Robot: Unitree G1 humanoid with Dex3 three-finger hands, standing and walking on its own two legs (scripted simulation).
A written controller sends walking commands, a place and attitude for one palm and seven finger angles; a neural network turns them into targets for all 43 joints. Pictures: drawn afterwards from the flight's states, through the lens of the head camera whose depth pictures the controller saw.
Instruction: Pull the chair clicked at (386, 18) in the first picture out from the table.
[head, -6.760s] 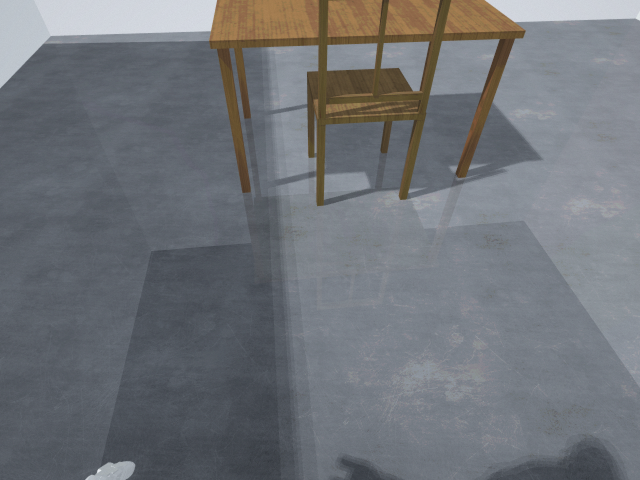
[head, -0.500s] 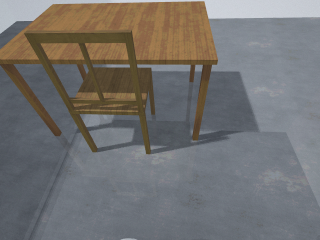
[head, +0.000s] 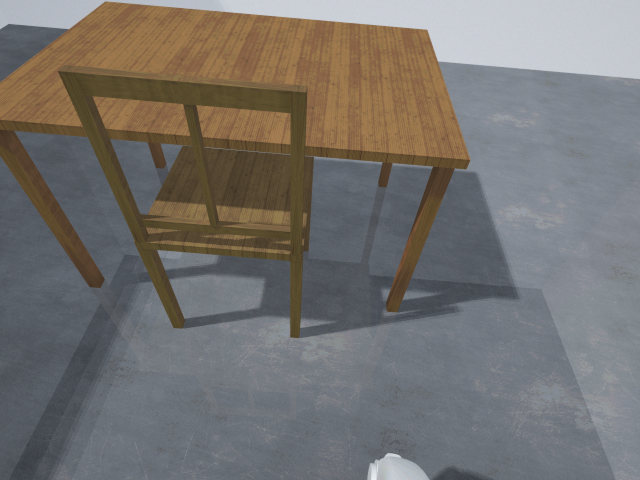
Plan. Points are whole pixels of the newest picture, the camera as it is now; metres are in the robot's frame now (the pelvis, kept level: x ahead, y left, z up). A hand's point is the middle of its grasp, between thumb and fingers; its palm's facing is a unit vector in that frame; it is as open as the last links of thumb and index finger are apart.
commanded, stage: take the last steps up to it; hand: left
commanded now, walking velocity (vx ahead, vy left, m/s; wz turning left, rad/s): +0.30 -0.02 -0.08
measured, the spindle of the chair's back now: (203, 170) +0.71 +0.29 -0.07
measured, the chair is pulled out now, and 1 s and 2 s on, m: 0.00 0.00 0.00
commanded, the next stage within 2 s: come to a stop and stand still in 0.44 s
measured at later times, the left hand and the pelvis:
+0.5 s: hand (228, 419) +0.24 +0.15 -0.17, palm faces +0.00 -0.97 -0.23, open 7.2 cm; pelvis +0.19 -0.04 +0.00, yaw -1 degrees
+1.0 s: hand (218, 397) +0.27 +0.18 -0.18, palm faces -0.02 -0.96 -0.26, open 7.3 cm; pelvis +0.22 -0.03 -0.01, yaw -5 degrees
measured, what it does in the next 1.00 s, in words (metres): walks ahead: right foot, then left foot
